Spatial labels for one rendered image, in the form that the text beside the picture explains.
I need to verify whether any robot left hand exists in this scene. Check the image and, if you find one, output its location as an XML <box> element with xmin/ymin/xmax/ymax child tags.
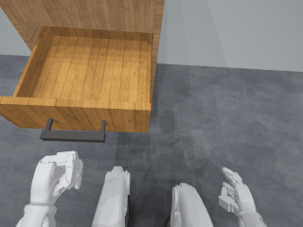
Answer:
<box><xmin>30</xmin><ymin>151</ymin><xmax>84</xmax><ymax>205</ymax></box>

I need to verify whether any right robot forearm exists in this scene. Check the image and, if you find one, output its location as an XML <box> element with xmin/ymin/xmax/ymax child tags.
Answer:
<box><xmin>238</xmin><ymin>210</ymin><xmax>267</xmax><ymax>227</ymax></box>

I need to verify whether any drawer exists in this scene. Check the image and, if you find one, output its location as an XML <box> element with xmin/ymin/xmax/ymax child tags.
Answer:
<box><xmin>0</xmin><ymin>26</ymin><xmax>152</xmax><ymax>133</ymax></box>

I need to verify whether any cabinet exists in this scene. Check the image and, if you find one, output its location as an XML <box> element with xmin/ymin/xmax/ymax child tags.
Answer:
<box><xmin>0</xmin><ymin>0</ymin><xmax>165</xmax><ymax>109</ymax></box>

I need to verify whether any handle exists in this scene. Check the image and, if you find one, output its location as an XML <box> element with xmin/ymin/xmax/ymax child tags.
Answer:
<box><xmin>40</xmin><ymin>118</ymin><xmax>106</xmax><ymax>143</ymax></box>

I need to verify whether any right robot thigh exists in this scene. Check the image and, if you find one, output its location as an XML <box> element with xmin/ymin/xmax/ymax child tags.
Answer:
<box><xmin>171</xmin><ymin>184</ymin><xmax>214</xmax><ymax>227</ymax></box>

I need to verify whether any robot right hand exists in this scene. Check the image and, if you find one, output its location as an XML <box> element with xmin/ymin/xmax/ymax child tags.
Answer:
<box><xmin>219</xmin><ymin>167</ymin><xmax>257</xmax><ymax>217</ymax></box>

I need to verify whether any left robot forearm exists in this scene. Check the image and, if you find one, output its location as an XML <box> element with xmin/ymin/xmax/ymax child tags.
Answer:
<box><xmin>16</xmin><ymin>203</ymin><xmax>57</xmax><ymax>227</ymax></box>

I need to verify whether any right robot shin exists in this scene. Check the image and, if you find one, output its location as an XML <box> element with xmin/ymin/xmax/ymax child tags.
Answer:
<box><xmin>170</xmin><ymin>183</ymin><xmax>187</xmax><ymax>227</ymax></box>

